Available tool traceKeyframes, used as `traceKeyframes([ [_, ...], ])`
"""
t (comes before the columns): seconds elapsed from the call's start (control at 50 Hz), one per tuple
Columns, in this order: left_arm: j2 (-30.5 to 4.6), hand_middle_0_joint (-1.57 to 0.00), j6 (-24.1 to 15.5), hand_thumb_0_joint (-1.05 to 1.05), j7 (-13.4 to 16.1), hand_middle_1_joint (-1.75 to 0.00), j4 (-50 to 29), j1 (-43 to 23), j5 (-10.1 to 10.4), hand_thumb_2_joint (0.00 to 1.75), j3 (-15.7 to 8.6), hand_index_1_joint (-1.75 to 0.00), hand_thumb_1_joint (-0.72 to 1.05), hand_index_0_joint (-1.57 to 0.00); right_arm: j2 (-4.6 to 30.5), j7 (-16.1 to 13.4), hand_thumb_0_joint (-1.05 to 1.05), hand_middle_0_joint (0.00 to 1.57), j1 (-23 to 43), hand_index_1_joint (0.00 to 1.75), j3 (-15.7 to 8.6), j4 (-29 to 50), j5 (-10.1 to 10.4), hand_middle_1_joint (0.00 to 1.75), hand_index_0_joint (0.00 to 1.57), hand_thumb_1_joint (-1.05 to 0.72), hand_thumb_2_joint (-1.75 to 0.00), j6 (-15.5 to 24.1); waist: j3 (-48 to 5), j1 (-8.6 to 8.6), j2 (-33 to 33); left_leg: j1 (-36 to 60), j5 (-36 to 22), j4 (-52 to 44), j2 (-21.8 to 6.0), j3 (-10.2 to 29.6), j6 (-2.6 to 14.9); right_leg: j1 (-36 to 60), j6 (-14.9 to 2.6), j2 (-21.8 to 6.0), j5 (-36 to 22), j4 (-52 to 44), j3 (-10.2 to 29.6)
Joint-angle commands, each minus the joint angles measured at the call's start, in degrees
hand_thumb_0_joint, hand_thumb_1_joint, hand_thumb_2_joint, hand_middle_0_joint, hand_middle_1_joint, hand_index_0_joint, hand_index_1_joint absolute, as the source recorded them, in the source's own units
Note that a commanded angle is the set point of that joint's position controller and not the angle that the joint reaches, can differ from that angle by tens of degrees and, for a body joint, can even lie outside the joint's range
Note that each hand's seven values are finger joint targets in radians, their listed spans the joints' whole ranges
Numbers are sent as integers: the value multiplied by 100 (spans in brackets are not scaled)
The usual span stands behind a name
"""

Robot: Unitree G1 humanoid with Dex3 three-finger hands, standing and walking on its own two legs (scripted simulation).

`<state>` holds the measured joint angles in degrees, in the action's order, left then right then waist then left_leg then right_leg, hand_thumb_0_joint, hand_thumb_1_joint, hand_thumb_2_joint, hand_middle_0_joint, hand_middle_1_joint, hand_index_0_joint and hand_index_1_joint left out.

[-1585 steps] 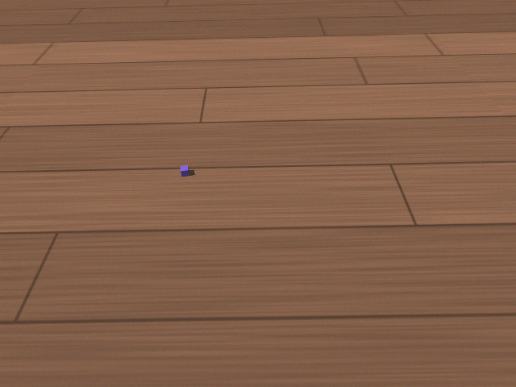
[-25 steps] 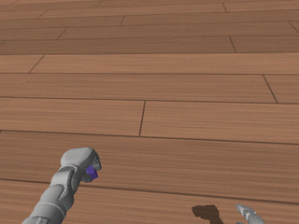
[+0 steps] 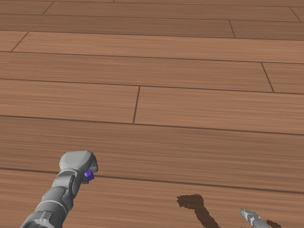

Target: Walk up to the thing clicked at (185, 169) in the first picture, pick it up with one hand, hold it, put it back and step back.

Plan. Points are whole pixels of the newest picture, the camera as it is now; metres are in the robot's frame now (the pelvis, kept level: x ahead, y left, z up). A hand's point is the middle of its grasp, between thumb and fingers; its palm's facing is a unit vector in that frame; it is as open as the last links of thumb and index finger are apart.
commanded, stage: crouch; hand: left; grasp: from above
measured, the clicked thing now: (85, 173) +0.32 +0.23 -0.14
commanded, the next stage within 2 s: lower in 1.68 s
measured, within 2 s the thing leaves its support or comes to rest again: neither
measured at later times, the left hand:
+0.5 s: hand (101, 176) +0.38 +0.23 -0.33, palm faces -0.44 +0.01 -0.90, open 5.1 cm
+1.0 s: hand (109, 180) +0.41 +0.23 -0.50, palm faces -0.45 -0.03 -0.89, open 5.0 cm
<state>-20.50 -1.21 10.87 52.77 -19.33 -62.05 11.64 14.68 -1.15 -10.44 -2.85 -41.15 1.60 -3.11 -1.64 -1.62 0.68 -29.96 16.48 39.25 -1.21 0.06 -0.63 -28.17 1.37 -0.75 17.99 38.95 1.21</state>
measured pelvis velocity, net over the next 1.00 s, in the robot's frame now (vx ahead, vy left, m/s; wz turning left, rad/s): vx -0.05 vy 0.00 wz -0.08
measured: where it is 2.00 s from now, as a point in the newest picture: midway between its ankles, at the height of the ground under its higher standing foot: outside the picture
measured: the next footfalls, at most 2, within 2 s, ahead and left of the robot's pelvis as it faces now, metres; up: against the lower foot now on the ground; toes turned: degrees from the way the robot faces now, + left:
none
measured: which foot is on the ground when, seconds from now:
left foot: down 0.00-1.00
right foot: down 0.00-1.00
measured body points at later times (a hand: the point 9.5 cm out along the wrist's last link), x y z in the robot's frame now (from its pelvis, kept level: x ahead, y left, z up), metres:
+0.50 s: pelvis -0.05 +0.01 -0.20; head +0.13 +0.02 +0.21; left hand +0.40 +0.22 -0.28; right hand -0.02 -0.26 -0.33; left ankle +0.03 +0.13 -0.72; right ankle +0.01 -0.14 -0.72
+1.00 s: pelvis -0.05 +0.00 -0.33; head +0.19 +0.04 +0.05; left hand +0.43 +0.23 -0.45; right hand +0.00 -0.28 -0.45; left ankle +0.03 +0.13 -0.72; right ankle +0.01 -0.14 -0.72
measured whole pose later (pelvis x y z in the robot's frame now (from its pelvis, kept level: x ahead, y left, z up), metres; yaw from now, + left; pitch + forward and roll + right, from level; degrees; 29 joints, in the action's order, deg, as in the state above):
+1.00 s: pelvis -0.05 +0.00 -0.33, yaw -5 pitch +39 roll -6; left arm -33.5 -4.6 21.7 76.4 -51.4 -68.9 -2.5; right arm 14.0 4.1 -8.2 -0.5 -42.2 -6.1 3.3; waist -7.9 -11.5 0.8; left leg -121.1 38.4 120.6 -1.2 6.5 -1.2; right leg -116.4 2.3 1.6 40.5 118.0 -2.1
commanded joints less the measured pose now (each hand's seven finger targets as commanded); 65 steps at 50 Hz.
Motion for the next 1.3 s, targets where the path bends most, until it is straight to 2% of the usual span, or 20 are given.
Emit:
traceKeyframes([
  [0.0, -988, -127, -94, 0, 868, -1, -366, -2632, -327, 8, -524, 0, 89, -128, 862, 43, 0, 20, -427, 30, -391, 336, -155, 30, 20, -88, -89, 236, -2070, -313, 205, 105, -846, 994, 111, -117, 15, -1221, -260, 224, -821, 708, -160],
  [0.04, -894, -125, -74, 0, 1064, -4, 66, -2869, -393, 9, -520, -2, 88, -127, 889, 64, 0, 20, -532, 30, -413, 353, -192, 30, 20, -88, -89, 292, -2221, -413, 212, -517, -540, 1473, 106, -87, 32, -1748, -276, 230, -574, 1193, -191],
  [0.1, -1248, -123, -46, 0, 1287, -6, 233, -3364, -458, 10, -720, -4, 85, -125, 939, 41, 0, 20, -683, 30, -441, 360, -229, 30, 20, -89, -89, 347, -2844, -404, 438, -1202, -247, 2097, 122, -83, 46, -2340, -292, 252, -319, 1838, -227],
  [0.18, -1223, -122, 15, 0, 1404, -4, 624, -3617, -362, 8, -773, -2, 85, -125, 953, -5, 0, 20, -770, 30, -461, 301, -323, 30, 20, -88, -89, 447, -3296, -467, 557, -2088, 150, 2800, 85, 74, 62, -3298, -343, 277, 34, 2681, -312],
  [0.22, -1446, -125, 64, 0, 1410, -4, 686, -3563, -368, 8, -912, -2, 88, -127, 985, -26, 0, 20, -814, 30, -474, 327, -332, 30, 20, -88, -89, 461, -3753, -425, 695, -2381, 106, 3183, 91, 75, 87, -3526, -366, 273, 16, 3091, -339],
  [0.28, -1473, -125, 152, 0, 1395, -1, 881, -3667, -326, 10, -983, 0, 86, -126, 981, -42, 0, 20, -868, 30, -463, 277, -386, 30, 20, -88, -89, 479, -3912, -519, 577, -2943, 315, 3591, 70, 144, 102, -4011, -370, 270, 199, 3548, -390],
  [0.34, -1888, -122, 155, 0, 1355, -2, 860, -4070, -362, 8, -1199, -1, 82, -123, 1010, -61, 0, 20, -878, 30, -437, 242, -426, 30, 20, -88, -89, 506, -3982, -562, 739, -3479, 807, 3922, 67, 206, 90, -4597, -381, 254, 603, 3961, -402],
  [0.38, -1681, -121, 123, 0, 1307, -1, 1032, -4256, -332, 6, -1127, 0, 82, -123, 1041, -38, 0, 20, -921, 30, -425, 209, -464, 30, 20, -88, -89, 543, -3987, -725, 757, -3674, 998, 4165, 44, 328, 80, -5148, -391, 241, 793, 4271, -441],
  [0.44, -1897, -122, 47, 0, 1305, 0, 1184, -4414, -364, 3, -1219, 0, 83, -124, 1044, -20, 0, 20, -953, 30, -380, 188, -492, 30, 20, -88, -89, 580, -4101, -780, 733, -4173, 1298, 4599, 78, 301, 116, -5497, -383, 245, 1020, 4587, -476],
  [0.6, -2435, -125, -220, 0, 1361, -1, 1048, -4996, -582, 8, -1487, 0, 86, -127, 1107, 145, 0, 20, -1074, 30, -285, 74, -603, 30, 20, -89, -90, 700, -4885, -842, 1111, -4707, 1093, 5630, 112, 321, 123, -6369, -383, 243, 941, 5508, -570],
  [0.64, -2157, -125, -247, 0, 1372, -4, 1210, -4982, -542, 11, -1366, -2, 87, -127, 1082, 212, 0, 20, -1078, 30, -259, 36, -644, 30, 20, -89, -90, 725, -4756, -963, 1177, -4849, 1034, 5844, 101, 300, 130, -6547, -365, 237, 876, 5646, -603],
  [0.68, -2444, -124, -248, 0, 1427, -6, 1167, -5153, -585, 14, -1511, -4, 85, -125, 1153, 242, 0, 20, -1125, 30, -242, -30, -661, 30, 20, -89, -90, 738, -4926, -953, 1270, -4922, 996, 5990, 105, 327, 113, -6693, -365, 220, 847, 5848, -630],
  [0.74, -2341, -125, -241, 0, 1420, -6, 1288, -5087, -598, 16, -1459, -5, 87, -127, 1119, 334, 0, 20, -1116, 30, -233, -16, -708, 30, 20, -89, -90, 755, -5029, -1009, 1327, -4907, 686, 6349, 81, 289, 141, -6787, -353, 228, 595, 6075, -658],
  [0.78, -2687, -125, -289, 0, 1428, -6, 1039, -5377, -586, 16, -1593, -5, 85, -126, 1120, 360, 0, 20, -1122, 30, -224, -25, -707, 30, 20, -90, -90, 736, -5199, -953, 1407, -5139, 596, 6585, 89, 176, 173, -6669, -337, 274, 431, 6172, -611],
  [0.88, -2648, -127, -306, 0, 1375, -4, 1309, -5287, -624, 13, -1559, -2, 88, -128, 1083, 456, 0, 20, -1133, 30, -179, -45, -753, 30, 20, -90, -90, 691, -4959, -996, 1427, -5371, 483, 6920, 39, 181, 187, -6890, -326, 317, 338, 6442, -636],
  [0.92, -2927, -128, -349, 0, 1401, -3, 1155, -5547, -658, 14, -1697, -2, 89, -129, 1175, 476, 0, 20, -1129, 30, -188, -47, -765, 30, 20, -90, -90, 679, -5068, -984, 1636, -5500, 577, 6979, 44, 186, 157, -6983, -346, 318, 391, 6635, -673],
  [0.98, -2680, -128, -390, 0, 1388, -1, 1444, -5514, -673, 11, -1551, 0, 90, -130, 1134, 524, 0, 20, -1107, 30, -152, -55, -800, 30, 20, -90, -90, 664, -4703, -1115, 1527, -5761, 754, 7112, 28, 215, 165, -7247, -346, 347, 542, 6753, -717],
  [1.04, -2929, -128, -406, 0, 1377, -1, 1501, -5474, -689, 10, -1668, 0, 90, -129, 1204, 558, 0, 20, -1135, 30, -128, -52, -800, 30, 20, -90, -90, 660, -4776, -1032, 1602, -5795, 656, 7227, 30, 232, 153, -7318, -350, 343, 485, 6950, -759],
  [1.1, -2784, -129, -431, 0, 1376, -3, 1794, -5510, -701, 13, -1567, -2, 91, -130, 1191, 581, 0, 20, -1139, 30, -109, -59, -814, 30, 20, -90, -90, 638, -4627, -1162, 1491, -6073, 768, 7419, 30, 211, 178, -7421, -327, 367, 503, 7032, -773],
  [1.28, -3151, -128, -506, 0, 1401, -3, 2102, -5677, -770, 12, -1720, -2, 90, -130, 1305, 664, 0, 20, -1205, 30, 38, -64, -874, 30, 20, -90, -90, 620, -4373, -1228, 1634, -6432, 984, 7704, 42, 259, 158, -7746, -338, 371, 692, 7424, -878],
])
